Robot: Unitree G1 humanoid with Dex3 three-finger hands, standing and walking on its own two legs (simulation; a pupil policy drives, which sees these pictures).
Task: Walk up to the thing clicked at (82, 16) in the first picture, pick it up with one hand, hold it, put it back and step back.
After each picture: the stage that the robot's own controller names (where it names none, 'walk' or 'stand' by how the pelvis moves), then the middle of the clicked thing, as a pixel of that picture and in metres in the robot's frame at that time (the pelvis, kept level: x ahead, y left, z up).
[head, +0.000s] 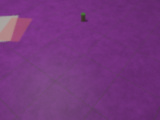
stand; (83, 17) +1.96 -0.02 -0.72
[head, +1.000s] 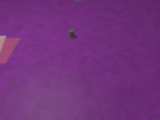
walk; (72, 34) +1.81 +0.25 -0.72
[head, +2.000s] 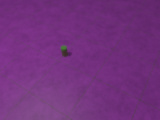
walk; (64, 51) +1.21 +0.28 -0.72
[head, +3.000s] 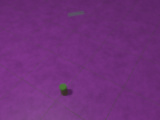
walk; (63, 89) +0.75 +0.24 -0.72
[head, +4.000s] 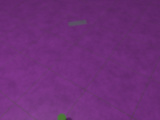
walk; out of the picture +0.46 +0.22 -0.71
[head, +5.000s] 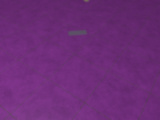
stand; out of the picture +0.40 +0.16 -0.72
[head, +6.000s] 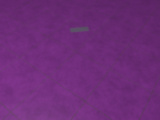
stand; out of the picture +0.38 +0.18 -0.72
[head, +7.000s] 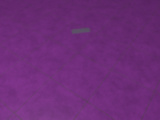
stand; out of the picture +0.39 +0.18 -0.73
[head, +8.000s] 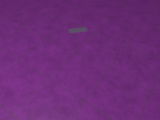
stand; out of the picture +0.38 +0.19 -0.73
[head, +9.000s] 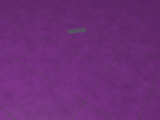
stand; out of the picture +0.38 +0.19 -0.73
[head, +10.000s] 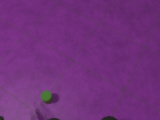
go down; (47, 97) +0.41 +0.20 -0.57
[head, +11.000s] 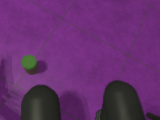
go down; (30, 65) +0.45 +0.22 -0.32
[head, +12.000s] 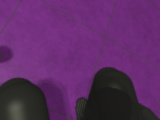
close in; out of the picture +0.44 +0.25 -0.25
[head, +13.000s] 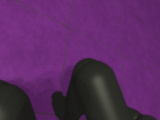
close; out of the picture +0.44 +0.28 -0.23
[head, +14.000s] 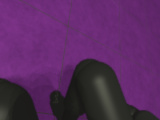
close; out of the picture +0.42 +0.27 -0.23
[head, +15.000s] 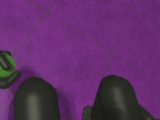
lift; (2, 69) +0.35 +0.26 -0.12
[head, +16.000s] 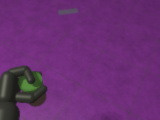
hold; (33, 89) +0.32 +0.17 +0.03
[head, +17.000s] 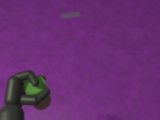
hold; (38, 93) +0.32 +0.17 +0.00
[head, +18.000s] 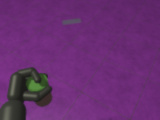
crouch; (40, 90) +0.33 +0.17 +0.01
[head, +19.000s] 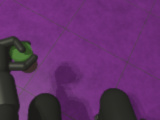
crouch; (25, 58) +0.43 +0.19 -0.09
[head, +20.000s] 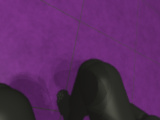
lower; out of the picture +0.43 +0.27 -0.23
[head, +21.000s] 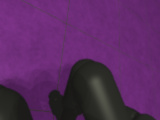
lower; out of the picture +0.44 +0.28 -0.23
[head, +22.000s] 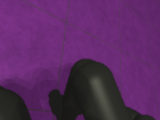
lower; out of the picture +0.44 +0.28 -0.23
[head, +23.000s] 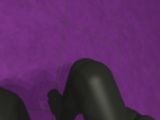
lower; out of the picture +0.45 +0.28 -0.23
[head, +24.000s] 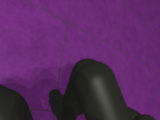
loosen; out of the picture +0.44 +0.27 -0.23
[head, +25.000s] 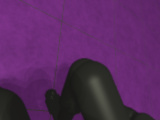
withdraw; out of the picture +0.43 +0.27 -0.24
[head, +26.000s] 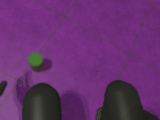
walk; (36, 62) +0.46 +0.21 -0.32
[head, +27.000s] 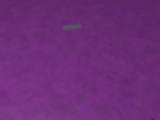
stand; out of the picture +0.39 +0.16 -0.66
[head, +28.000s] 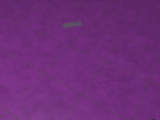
stand; out of the picture +0.40 +0.17 -0.67
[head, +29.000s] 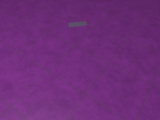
stand; out of the picture +0.41 +0.16 -0.69
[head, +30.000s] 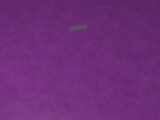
walk; out of the picture +0.42 +0.17 -0.72
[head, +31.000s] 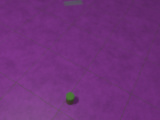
walk; (70, 98) +0.54 +0.06 -0.70
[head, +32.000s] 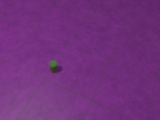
walk; (53, 67) +0.79 +0.24 -0.69
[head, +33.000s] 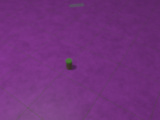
stand; (69, 64) +1.06 +0.17 -0.70
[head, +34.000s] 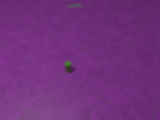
stand; (68, 67) +1.03 +0.18 -0.73
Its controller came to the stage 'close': yes
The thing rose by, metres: 0.70
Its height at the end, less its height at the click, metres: +0.00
